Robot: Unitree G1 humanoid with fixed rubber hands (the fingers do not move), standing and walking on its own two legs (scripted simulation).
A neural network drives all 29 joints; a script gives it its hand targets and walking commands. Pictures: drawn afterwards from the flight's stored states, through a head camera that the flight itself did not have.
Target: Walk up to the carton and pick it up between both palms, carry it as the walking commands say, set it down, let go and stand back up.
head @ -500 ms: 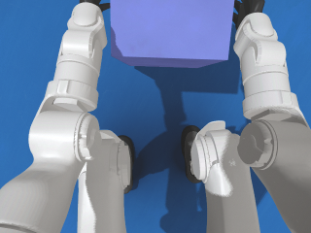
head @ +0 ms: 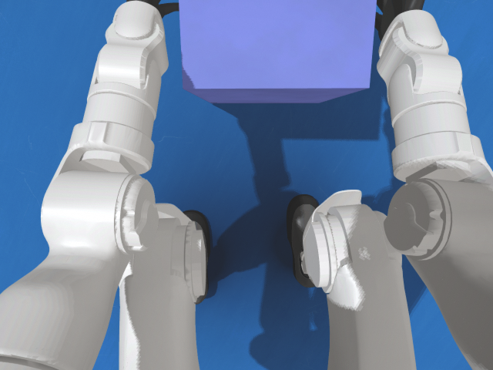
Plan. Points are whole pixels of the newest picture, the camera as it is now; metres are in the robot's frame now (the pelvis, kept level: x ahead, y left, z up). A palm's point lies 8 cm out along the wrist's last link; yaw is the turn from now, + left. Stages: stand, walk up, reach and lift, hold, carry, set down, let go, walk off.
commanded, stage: set down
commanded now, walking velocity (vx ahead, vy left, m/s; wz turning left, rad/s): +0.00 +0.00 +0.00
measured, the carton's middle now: (269, 26) +0.55 -0.04 -0.24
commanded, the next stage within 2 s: none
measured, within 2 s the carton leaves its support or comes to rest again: rests again in 0.04 s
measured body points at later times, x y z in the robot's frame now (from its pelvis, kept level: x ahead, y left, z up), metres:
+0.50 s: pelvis +0.00 +0.00 +0.00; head +0.37 +0.01 +0.25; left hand +0.57 +0.11 -0.18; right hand +0.54 -0.20 -0.17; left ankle +0.09 +0.12 -0.34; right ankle +0.11 -0.13 -0.34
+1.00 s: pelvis -0.01 +0.00 -0.01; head +0.36 +0.01 +0.24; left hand +0.57 +0.11 -0.18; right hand +0.54 -0.20 -0.17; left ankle +0.09 +0.12 -0.34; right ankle +0.11 -0.13 -0.34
